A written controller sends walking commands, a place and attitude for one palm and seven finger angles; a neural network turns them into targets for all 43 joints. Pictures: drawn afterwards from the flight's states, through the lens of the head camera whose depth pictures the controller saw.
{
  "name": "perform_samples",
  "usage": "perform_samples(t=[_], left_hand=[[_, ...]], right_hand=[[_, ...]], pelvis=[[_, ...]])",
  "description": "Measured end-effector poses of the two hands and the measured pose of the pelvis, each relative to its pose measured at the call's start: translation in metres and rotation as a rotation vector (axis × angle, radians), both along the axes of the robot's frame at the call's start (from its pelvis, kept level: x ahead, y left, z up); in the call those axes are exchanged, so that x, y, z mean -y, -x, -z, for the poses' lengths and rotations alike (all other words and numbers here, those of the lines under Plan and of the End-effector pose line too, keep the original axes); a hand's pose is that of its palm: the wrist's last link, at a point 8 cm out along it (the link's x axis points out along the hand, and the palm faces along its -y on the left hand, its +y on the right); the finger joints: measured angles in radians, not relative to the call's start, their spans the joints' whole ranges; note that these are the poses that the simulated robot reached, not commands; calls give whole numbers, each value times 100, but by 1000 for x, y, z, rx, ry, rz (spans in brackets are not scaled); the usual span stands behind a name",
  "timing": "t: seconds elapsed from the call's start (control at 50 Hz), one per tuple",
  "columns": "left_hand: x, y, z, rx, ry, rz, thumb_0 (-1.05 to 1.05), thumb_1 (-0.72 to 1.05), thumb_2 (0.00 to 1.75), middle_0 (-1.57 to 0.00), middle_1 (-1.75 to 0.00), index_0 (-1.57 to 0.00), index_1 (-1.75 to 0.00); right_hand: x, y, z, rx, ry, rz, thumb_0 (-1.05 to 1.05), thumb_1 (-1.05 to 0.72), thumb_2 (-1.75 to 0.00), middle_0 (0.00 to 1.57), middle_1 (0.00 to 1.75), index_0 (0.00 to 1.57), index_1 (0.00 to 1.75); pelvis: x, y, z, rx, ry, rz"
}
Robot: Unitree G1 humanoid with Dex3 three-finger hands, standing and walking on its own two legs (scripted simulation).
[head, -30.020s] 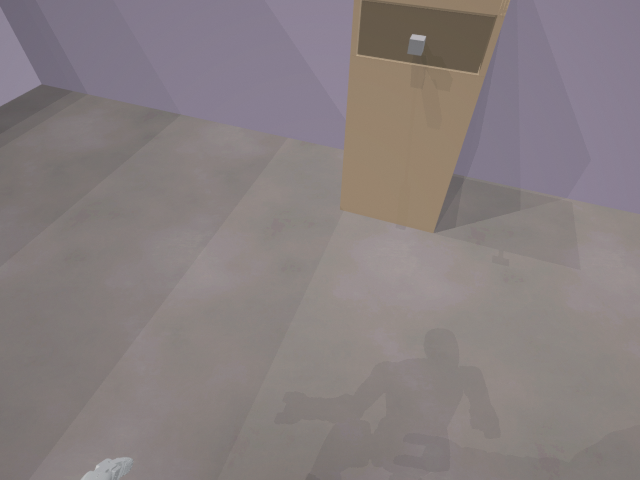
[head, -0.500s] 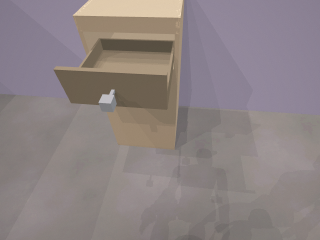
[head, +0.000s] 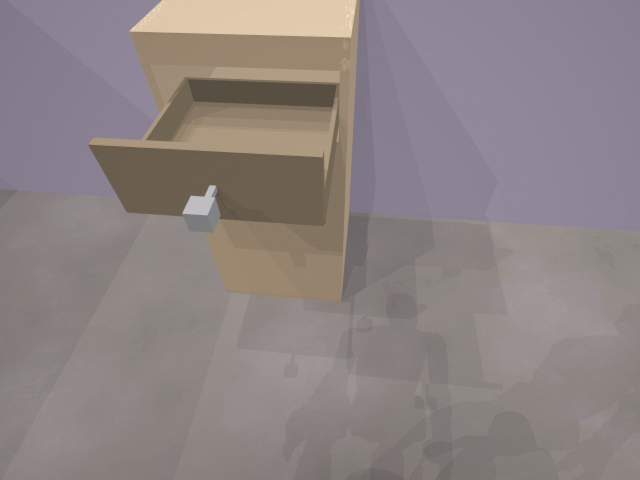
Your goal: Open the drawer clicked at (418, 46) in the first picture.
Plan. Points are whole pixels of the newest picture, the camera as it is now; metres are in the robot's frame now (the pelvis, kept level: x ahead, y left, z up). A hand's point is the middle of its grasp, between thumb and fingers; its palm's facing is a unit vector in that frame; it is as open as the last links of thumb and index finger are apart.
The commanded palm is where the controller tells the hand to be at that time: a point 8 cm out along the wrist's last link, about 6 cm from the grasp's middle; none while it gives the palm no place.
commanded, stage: look to check the result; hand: left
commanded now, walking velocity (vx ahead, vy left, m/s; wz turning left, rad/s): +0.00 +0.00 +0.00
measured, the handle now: (206, 205) +0.52 +0.22 +0.02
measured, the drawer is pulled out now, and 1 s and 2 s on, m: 0.27 0.27 0.27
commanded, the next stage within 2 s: stand and wait in 0.50 s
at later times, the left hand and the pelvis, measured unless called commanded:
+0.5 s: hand out of the picture +0.03 +0.17 -0.17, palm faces +0.04 -0.97 -0.23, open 7.3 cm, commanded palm none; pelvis +0.02 -0.01 +0.00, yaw +0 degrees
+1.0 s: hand out of the picture +0.05 +0.16 -0.17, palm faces +0.04 -0.97 -0.23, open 7.3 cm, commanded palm none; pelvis +0.03 -0.02 +0.00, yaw +0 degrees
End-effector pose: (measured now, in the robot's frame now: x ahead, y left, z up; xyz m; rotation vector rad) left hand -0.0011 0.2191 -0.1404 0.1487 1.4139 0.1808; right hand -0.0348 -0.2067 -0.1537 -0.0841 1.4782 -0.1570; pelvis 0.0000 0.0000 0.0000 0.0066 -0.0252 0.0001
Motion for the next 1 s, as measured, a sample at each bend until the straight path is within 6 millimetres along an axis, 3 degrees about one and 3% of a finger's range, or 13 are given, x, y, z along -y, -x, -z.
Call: perform_samples(t=[0.48, 1.0], left_hand=[[5, -24, -2, 9, -17, -4, 1, 92, 90, -20, -30, -20, -30], [7, -42, -3, 22, -22, 4, 1, 92, 90, -20, -30, -20, -30]], right_hand=[[10, -40, 1, 33, -1, -21, 0, -91, -90, 20, 30, 20, 30], [23, -49, 0, 24, 18, -22, 0, -91, -90, 20, 30, 20, 30]], pelvis=[[10, -20, -1, -5, -1, -7], [15, -30, -1, -7, 0, -5]])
